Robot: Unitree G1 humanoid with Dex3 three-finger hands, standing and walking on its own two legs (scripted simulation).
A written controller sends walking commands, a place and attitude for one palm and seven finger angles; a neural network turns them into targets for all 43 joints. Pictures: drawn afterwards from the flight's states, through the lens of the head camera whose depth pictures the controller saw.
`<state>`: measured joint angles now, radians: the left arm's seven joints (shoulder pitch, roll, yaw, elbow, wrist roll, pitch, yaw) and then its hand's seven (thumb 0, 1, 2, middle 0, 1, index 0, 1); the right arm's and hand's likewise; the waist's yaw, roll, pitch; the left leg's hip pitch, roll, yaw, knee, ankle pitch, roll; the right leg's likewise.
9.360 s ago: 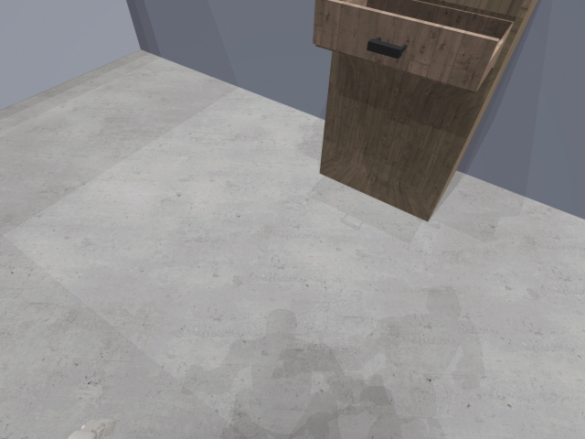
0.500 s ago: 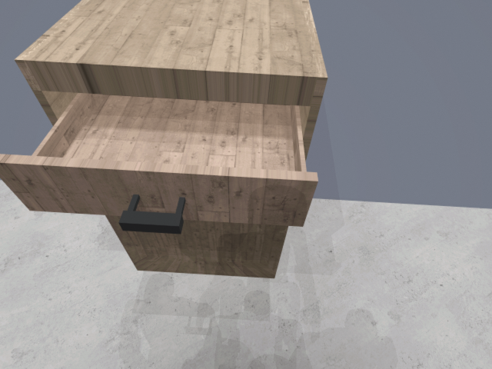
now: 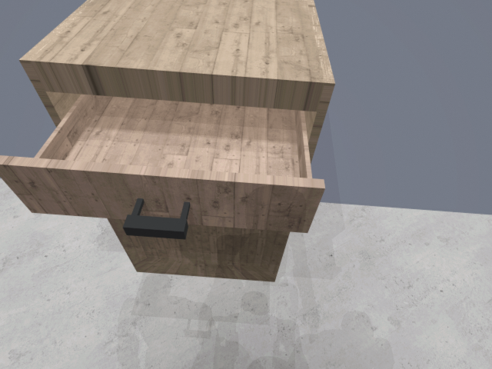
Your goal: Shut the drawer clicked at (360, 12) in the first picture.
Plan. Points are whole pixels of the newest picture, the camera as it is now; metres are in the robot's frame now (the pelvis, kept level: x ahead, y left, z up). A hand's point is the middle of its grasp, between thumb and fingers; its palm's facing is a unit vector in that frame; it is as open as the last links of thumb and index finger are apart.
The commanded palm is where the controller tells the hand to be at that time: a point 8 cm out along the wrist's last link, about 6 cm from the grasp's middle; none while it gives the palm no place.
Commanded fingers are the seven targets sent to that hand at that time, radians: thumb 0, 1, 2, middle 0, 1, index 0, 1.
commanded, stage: look again from close up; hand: left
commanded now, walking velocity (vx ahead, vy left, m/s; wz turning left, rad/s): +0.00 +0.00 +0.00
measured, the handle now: (159, 216) +0.35 +0.18 +0.04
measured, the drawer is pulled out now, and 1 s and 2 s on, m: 0.20 0.20 0.20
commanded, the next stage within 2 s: raise the hand and make a fist in 0.38 s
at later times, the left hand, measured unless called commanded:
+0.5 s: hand out of the picture -0.02 +0.15 -0.18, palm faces +0.02 -0.99 -0.15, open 7.4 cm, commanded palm +0.09 +0.20 -0.07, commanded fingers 0.00 0.90 0.90 -0.24 -0.34 -0.24 -0.34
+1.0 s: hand out of the picture +0.10 +0.15 -0.01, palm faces +0.18 -0.98 -0.07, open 5.4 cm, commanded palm +0.10 +0.20 +0.00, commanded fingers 0.00 0.90 0.90 -0.74 -0.88 -0.74 -0.88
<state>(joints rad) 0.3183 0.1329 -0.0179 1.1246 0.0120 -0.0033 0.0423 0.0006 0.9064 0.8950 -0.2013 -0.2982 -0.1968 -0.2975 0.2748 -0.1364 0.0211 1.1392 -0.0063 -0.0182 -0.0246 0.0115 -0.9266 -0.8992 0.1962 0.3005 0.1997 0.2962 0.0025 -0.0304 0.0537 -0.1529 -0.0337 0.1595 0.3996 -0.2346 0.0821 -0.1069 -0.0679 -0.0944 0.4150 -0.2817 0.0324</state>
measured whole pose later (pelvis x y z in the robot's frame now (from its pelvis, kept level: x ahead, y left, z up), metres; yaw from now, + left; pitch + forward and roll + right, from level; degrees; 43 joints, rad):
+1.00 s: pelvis -0.03 -0.06 -0.06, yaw +6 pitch +7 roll -1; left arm 0.60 0.24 0.16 -0.05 -0.25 -0.43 -0.23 0.02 0.90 0.89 -0.56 -0.68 -0.55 -0.68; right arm 0.14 -0.25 -0.04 0.45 0.04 -0.18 -0.03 0.01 -0.91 -0.90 0.19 0.30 0.20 0.30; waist 0.03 -0.02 -0.12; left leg -0.67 0.03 0.01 0.98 -0.42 0.00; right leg -0.60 0.02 -0.16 0.95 -0.48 -0.09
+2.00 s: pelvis -0.02 -0.02 -0.02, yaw +6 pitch -1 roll -1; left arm 0.51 0.24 0.07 -0.54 -0.23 0.01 -0.20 0.01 0.90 0.90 -1.40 -1.59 -1.39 -1.59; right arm 0.20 -0.21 0.10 0.54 0.06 -0.25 -0.01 0.01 -0.90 -0.90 0.20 0.30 0.20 0.30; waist 0.05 0.06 -0.05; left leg -0.32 -0.03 0.05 0.67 -0.32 0.06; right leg -0.25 -0.01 -0.11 0.63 -0.36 -0.01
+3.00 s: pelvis +0.00 -0.05 -0.02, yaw +6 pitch +2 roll +0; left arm 0.33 0.25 0.19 -0.12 -0.29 -0.15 -0.30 0.01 0.90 0.90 -1.40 -1.60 -1.40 -1.60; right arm 0.24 -0.28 0.03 0.63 0.05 -0.31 -0.05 0.02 -0.91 -0.90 0.20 0.30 0.20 0.30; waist 0.01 0.05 -0.04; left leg -0.34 0.01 0.04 0.64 -0.32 0.01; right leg -0.28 0.03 -0.12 0.62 -0.37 -0.07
